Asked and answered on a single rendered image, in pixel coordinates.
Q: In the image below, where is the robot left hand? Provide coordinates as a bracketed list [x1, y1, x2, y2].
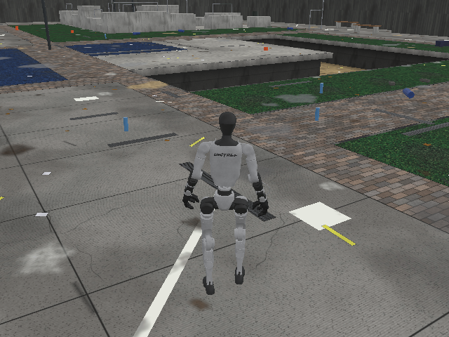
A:
[182, 194, 199, 209]

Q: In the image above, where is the right robot forearm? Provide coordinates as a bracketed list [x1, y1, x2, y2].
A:
[253, 172, 267, 202]

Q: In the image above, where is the right robot upper arm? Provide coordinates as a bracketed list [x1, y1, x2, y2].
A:
[241, 143, 259, 183]

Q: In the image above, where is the left robot forearm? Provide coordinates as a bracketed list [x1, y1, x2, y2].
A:
[184, 169, 198, 196]

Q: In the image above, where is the robot right shin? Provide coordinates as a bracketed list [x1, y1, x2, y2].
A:
[235, 229, 246, 275]

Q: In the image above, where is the robot right hand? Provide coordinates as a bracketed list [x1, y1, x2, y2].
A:
[253, 200, 269, 217]

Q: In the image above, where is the left robot upper arm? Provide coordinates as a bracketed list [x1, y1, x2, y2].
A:
[191, 141, 212, 180]

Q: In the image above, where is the robot left foot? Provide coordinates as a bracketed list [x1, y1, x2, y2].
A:
[203, 276, 215, 295]

